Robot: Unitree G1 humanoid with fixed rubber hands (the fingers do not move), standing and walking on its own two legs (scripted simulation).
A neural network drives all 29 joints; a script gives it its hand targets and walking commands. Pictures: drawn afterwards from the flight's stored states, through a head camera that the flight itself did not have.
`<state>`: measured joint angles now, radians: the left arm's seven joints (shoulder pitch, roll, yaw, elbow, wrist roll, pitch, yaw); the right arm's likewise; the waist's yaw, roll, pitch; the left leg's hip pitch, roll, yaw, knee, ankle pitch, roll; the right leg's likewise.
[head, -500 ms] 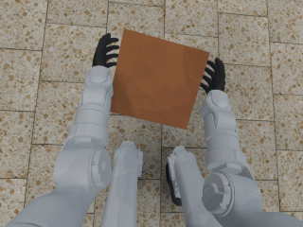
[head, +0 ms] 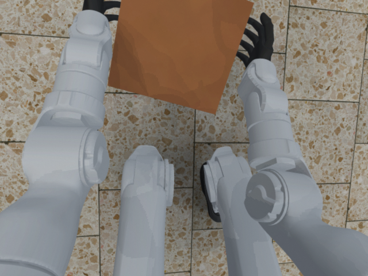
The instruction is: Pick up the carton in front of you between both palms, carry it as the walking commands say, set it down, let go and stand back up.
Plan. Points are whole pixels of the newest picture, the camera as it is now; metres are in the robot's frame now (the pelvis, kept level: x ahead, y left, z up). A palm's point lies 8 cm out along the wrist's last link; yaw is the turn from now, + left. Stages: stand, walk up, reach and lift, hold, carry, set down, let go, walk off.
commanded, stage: set down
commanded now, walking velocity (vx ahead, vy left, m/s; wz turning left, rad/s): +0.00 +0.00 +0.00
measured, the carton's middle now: (175, 46) +0.53 +0.07 -0.25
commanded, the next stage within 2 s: none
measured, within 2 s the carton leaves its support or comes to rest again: rests again in 0.94 s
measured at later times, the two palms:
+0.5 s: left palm (103, 11) +0.55 +0.21 -0.18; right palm (249, 60) +0.50 -0.08 -0.18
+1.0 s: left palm (109, 13) +0.56 +0.21 -0.21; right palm (250, 56) +0.52 -0.10 -0.21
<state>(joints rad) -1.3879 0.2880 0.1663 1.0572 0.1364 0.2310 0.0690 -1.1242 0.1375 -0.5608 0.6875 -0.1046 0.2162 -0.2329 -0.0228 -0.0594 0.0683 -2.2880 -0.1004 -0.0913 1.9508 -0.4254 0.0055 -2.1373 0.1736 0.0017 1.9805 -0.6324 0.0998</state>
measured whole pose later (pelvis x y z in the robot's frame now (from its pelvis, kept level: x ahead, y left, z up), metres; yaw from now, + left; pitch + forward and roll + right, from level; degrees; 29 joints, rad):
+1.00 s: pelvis +0.00 +0.01 -0.05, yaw -2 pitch +39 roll -6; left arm -1.53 0.40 0.25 1.18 0.12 0.16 -0.09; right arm -1.32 0.06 -0.58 0.80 -0.19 0.15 -0.11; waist 0.00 -0.04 0.28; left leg -2.33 0.00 -0.02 2.14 -0.50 0.06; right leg -2.20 0.19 0.01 2.16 -0.66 0.11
